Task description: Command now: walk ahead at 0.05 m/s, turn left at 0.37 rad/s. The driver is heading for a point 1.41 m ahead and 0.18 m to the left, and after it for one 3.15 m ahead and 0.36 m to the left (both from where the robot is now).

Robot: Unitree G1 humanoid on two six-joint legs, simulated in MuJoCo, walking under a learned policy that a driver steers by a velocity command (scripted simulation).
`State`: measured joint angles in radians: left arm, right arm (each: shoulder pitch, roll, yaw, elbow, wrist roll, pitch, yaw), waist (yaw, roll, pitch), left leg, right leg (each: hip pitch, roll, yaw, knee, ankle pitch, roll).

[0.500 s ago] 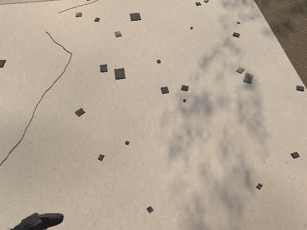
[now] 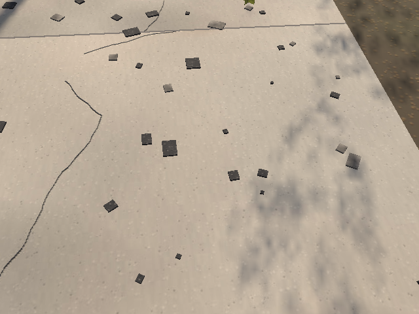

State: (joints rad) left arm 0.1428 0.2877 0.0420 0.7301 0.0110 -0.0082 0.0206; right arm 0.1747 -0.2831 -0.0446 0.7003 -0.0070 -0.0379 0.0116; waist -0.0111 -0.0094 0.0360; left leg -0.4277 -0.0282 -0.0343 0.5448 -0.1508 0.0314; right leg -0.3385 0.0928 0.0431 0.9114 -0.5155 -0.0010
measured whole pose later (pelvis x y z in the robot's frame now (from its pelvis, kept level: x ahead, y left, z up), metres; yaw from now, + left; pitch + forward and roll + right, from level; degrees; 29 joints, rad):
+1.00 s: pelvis +0.06 +0.00 +0.02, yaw +12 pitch +1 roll +1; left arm 0.23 0.31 0.07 0.77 -0.02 -0.01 -0.02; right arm 0.33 -0.27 -0.07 0.76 0.00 -0.06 -0.02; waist -0.03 -0.02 0.00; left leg -0.02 0.02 0.11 0.26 -0.25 -0.01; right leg -0.56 -0.08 0.01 0.84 -0.21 0.03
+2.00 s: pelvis +0.61 -0.02 +0.02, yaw +11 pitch +2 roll +1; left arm 0.11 0.29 0.02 0.64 0.02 -0.10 0.00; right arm 0.33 -0.28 -0.05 0.74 0.02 -0.05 0.00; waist -0.06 -0.03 0.05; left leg -0.16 -0.13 -0.12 0.34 -0.19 0.09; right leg -0.66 -0.09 0.12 0.73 -0.07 0.07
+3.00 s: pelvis +1.10 +0.17 +0.01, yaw +19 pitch +0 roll +2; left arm 0.16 0.30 0.06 0.76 -0.02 -0.03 -0.02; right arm 0.33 -0.27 -0.07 0.82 -0.01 -0.09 0.00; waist -0.06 -0.05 0.03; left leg 0.00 -0.03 0.20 0.23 -0.23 0.03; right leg -0.68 -0.11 0.05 0.84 -0.02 0.01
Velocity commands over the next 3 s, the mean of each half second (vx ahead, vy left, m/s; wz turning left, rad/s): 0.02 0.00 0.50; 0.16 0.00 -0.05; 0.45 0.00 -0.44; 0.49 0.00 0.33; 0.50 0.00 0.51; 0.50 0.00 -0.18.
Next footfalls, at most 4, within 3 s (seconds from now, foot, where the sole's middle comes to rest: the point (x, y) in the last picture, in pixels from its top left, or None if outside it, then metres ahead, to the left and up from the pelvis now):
0.28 right None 0.09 -0.14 -0.77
0.70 left None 0.00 0.12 -0.77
1.14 right None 0.27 -0.12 -0.77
1.70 left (194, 264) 0.62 0.06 -0.77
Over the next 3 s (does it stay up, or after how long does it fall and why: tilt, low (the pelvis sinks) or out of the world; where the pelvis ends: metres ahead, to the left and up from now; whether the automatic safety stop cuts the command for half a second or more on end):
stays up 1.10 0.17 0.01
